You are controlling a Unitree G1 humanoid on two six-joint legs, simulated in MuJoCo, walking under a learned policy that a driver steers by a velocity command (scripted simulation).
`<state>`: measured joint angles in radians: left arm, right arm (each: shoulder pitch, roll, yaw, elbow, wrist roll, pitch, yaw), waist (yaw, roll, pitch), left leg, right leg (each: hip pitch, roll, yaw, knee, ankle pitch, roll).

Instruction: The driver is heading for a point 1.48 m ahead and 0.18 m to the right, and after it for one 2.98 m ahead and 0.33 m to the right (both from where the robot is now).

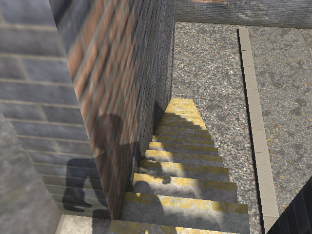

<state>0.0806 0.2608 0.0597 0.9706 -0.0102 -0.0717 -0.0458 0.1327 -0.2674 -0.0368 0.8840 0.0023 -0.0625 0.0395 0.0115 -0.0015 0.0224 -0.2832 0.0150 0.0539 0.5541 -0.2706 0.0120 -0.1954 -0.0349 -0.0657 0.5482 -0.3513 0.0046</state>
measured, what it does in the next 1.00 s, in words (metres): stands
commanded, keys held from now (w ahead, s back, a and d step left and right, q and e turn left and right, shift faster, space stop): no key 1.00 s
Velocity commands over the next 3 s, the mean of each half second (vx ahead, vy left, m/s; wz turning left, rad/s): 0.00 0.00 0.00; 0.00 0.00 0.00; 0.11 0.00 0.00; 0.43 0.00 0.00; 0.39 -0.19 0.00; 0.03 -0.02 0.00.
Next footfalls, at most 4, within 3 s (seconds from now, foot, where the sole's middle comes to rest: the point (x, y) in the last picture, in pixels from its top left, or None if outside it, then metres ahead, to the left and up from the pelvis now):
1.52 right None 0.07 -0.14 -0.77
1.94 left None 0.41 0.07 -0.77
2.62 right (231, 224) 0.63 -0.33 -0.97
2.90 left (169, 221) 0.64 -0.03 -0.97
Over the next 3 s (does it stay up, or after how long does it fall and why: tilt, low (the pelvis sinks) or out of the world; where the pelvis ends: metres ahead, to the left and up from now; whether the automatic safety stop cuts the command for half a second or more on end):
stays up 0.58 -0.17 -0.19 its command is cut before an obstacle after 2.0 s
